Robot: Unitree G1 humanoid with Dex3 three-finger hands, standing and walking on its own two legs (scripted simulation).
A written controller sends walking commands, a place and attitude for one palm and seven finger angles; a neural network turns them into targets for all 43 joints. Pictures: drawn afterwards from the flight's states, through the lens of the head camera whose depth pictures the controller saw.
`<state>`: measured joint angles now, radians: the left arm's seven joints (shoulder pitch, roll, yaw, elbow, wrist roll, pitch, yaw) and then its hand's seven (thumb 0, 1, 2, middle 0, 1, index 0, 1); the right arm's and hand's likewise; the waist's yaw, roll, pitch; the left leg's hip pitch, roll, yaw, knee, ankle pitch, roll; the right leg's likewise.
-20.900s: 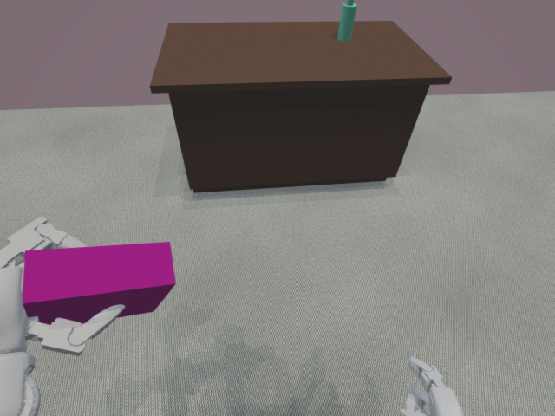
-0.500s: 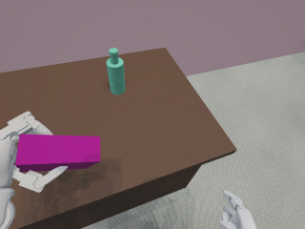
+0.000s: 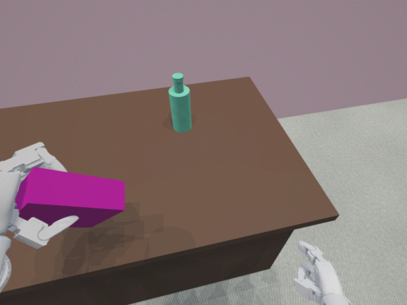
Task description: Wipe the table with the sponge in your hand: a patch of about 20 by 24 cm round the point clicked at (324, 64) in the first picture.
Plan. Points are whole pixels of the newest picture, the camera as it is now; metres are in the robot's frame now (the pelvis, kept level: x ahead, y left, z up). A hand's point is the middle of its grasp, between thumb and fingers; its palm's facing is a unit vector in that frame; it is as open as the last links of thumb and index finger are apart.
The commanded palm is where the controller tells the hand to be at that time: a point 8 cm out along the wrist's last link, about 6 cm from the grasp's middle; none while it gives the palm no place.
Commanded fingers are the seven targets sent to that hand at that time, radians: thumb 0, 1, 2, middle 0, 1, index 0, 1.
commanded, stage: turn the palm down, sponge in hand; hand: left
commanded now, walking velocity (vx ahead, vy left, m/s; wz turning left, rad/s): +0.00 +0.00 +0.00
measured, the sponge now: (82, 203) +0.23 +0.24 +0.12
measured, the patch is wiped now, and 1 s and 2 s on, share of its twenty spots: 0.00 0.00 0.00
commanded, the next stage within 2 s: move the sponge above the wiping area in 1.70 s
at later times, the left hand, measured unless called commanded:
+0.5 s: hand (82, 207) +0.22 +0.24 +0.13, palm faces +0.14 -0.41 -0.90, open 9.2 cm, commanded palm +0.19 +0.26 +0.18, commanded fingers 0.00 0.10 1.30 -1.20 -1.60 -1.20 -1.60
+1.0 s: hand (76, 199) +0.23 +0.26 +0.12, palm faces +0.09 -0.20 -0.98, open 9.2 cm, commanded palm +0.21 +0.26 +0.17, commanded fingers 0.00 0.10 1.30 -1.20 -1.60 -1.20 -1.60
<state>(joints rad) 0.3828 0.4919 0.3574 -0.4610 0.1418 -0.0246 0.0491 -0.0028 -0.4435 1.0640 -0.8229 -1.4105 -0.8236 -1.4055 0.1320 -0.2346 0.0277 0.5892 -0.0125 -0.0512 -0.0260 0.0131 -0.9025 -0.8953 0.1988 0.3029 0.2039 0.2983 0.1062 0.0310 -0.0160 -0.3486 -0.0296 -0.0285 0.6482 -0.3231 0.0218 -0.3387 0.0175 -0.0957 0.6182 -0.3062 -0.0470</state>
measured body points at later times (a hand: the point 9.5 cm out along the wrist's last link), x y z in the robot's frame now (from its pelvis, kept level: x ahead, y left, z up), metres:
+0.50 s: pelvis -0.01 -0.04 -0.01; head +0.00 -0.08 +0.44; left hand +0.20 +0.25 +0.18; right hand +0.16 -0.30 -0.11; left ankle +0.01 +0.10 -0.72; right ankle +0.01 -0.09 -0.72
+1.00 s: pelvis +0.01 -0.01 +0.01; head +0.00 -0.05 +0.46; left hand +0.22 +0.27 +0.17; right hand +0.23 -0.23 -0.08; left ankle +0.01 +0.10 -0.72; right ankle +0.01 -0.09 -0.72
